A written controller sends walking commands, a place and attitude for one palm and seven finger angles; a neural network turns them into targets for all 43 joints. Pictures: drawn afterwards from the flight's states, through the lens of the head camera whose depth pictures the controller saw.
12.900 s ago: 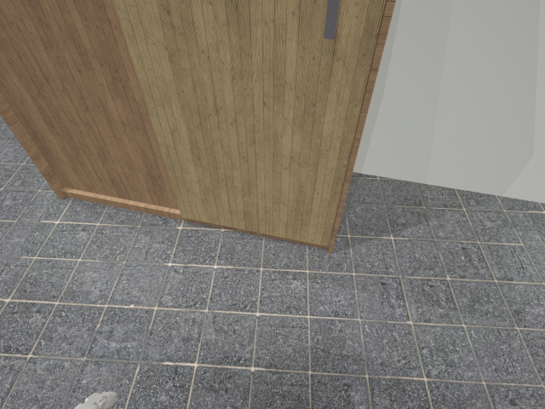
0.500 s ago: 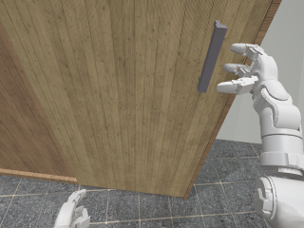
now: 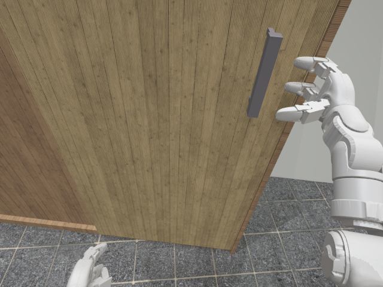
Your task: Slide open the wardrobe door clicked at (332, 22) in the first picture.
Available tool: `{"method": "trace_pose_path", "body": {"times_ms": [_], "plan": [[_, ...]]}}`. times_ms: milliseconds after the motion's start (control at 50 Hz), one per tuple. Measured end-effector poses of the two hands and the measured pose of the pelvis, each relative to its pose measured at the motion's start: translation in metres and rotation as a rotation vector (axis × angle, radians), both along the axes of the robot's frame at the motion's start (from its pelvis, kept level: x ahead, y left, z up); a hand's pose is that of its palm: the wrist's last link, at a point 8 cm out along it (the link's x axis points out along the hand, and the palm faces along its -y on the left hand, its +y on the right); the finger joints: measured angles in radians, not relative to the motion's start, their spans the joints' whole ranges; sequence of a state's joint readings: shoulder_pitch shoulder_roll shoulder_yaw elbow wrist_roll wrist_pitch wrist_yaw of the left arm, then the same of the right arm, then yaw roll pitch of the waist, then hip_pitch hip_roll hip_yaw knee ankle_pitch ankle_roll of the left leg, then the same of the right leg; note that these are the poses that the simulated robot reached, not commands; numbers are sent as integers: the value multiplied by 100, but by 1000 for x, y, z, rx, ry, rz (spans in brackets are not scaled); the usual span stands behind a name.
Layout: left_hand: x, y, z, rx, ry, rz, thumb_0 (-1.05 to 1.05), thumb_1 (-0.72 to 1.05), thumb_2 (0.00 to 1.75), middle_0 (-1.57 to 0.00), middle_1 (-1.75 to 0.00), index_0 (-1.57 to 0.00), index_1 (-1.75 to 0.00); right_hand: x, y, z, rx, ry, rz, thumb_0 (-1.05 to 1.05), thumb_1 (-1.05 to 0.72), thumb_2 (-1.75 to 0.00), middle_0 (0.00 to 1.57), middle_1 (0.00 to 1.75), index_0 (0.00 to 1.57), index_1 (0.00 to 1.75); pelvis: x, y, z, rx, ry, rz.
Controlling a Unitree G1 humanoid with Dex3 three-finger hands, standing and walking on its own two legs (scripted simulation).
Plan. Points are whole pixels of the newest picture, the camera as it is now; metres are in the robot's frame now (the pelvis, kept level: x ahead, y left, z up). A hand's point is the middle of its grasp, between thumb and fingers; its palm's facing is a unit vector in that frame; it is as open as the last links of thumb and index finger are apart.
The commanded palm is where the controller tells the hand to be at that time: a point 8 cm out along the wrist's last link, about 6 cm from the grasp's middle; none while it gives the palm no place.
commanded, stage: feel for the door with the fingertips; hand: right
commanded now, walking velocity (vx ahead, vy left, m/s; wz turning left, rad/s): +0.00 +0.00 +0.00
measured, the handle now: (260, 74) +0.49 -0.10 +0.25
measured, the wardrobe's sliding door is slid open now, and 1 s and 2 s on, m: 0.00 0.00 0.00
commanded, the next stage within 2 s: slide the fingers in behind the handle in 1.02 s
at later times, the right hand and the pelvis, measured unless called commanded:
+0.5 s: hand (275, 86) +0.42 -0.12 +0.26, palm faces +0.05 +1.00 +0.01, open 14.0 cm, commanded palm +0.40 -0.18 +0.26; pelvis +0.00 +0.00 +0.00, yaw +1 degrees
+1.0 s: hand (279, 83) +0.44 -0.13 +0.26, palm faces +0.05 +1.00 +0.01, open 14.0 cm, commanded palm +0.42 -0.19 +0.26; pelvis +0.01 +0.00 +0.00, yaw +1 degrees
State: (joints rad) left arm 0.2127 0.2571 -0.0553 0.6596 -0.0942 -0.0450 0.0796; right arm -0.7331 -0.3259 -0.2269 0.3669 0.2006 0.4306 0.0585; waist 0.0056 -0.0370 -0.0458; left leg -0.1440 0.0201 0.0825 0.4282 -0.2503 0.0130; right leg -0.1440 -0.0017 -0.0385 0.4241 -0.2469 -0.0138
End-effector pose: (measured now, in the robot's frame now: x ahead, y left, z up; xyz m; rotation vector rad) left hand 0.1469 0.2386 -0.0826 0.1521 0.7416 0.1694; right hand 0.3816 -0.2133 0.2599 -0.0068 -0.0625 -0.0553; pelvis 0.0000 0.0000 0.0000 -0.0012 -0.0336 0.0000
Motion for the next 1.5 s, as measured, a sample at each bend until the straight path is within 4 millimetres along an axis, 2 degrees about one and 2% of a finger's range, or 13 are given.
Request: {"method": "trace_pose_path", "body": {"times_ms": [200, 420, 660, 780, 1140, 1500], "plan": [[5, -10, 2, -27, -19, -20, 2, 90, 90, -20, -30, -20, -30, 3, 23, 3, 10, 1, 30, -1, 50, -30, 30, 120, 30, 120, -2, -1, 0, -2, 0, 2], [-8, -6, -4, -24, 25, -4, 2, 90, 90, -20, -30, -20, -30, 13, 43, -1, 22, 21, 23, -1, 50, -30, 30, 120, 30, 120, -3, 2, 1, -2, 1, 8], [-27, 11, -10, -1, 82, 45, 2, 90, 90, -20, -30, -20, -30, 27, 32, -3, 14, 41, -3, -1, 50, -30, 30, 120, 30, 120, 1, 6, 1, -1, 13, 12], [-29, 15, -11, 6, 93, 51, 2, 90, 90, -20, -30, -20, -30, 29, 31, 1, 10, 15, 8, -1, 50, -30, 30, 120, 30, 120, 3, 6, 1, 0, 18, 10], [-16, 2, -7, -5, 70, 30, 1, 90, 90, -20, -30, -20, -30, 36, 28, 2, 14, 21, 16, -1, 50, -30, 31, 121, 30, 120, 5, 0, 1, 2, 25, 12], [-16, -8, -7, -21, 73, 18, 2, 90, 90, -20, -30, -20, -30, 25, 41, 0, 20, 11, 26, -1, 50, -30, 30, 120, 30, 120, 3, -4, 2, 2, 14, 18]]}}
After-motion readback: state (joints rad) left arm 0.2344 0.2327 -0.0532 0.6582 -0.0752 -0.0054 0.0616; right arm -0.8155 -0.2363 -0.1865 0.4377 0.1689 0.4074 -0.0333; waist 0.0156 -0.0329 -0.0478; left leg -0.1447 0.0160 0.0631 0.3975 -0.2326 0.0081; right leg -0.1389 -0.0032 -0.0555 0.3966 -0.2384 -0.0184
